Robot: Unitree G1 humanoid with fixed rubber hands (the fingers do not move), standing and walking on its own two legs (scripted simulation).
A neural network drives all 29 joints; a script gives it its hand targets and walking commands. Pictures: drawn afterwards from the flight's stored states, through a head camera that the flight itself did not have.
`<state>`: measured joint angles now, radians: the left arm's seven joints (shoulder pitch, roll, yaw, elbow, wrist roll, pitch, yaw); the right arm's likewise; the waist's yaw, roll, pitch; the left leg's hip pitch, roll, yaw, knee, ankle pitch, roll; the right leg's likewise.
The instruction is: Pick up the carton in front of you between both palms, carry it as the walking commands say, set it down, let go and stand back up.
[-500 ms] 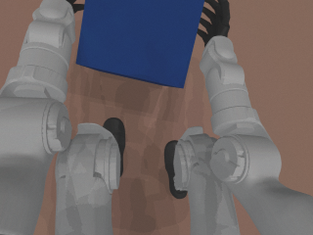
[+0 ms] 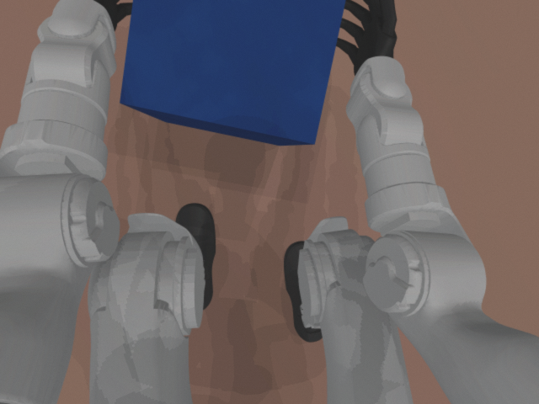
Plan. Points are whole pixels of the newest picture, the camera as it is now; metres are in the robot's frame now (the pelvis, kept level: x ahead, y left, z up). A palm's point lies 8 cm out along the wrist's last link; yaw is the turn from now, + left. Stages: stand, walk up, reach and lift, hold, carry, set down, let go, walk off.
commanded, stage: set down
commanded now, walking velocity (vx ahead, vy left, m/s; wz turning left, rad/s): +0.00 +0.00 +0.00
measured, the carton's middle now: (235, 59) +0.52 +0.09 -0.24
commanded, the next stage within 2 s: let go in 1.34 s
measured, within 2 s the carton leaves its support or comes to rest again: neither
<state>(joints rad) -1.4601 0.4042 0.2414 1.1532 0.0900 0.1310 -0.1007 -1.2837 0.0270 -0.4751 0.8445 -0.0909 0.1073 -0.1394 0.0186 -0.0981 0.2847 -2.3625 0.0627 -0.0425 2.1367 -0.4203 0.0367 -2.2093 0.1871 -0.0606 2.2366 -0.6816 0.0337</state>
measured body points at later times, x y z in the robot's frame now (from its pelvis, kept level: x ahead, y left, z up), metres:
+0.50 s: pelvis -0.01 +0.00 +0.03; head +0.33 +0.08 +0.31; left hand +0.52 +0.29 -0.12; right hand +0.52 -0.09 -0.11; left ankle +0.14 +0.13 -0.33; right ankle +0.09 -0.10 -0.33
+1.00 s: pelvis +0.01 +0.01 +0.15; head +0.32 +0.08 +0.47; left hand +0.52 +0.30 +0.03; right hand +0.51 -0.10 +0.04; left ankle +0.14 +0.13 -0.33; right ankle +0.09 -0.10 -0.33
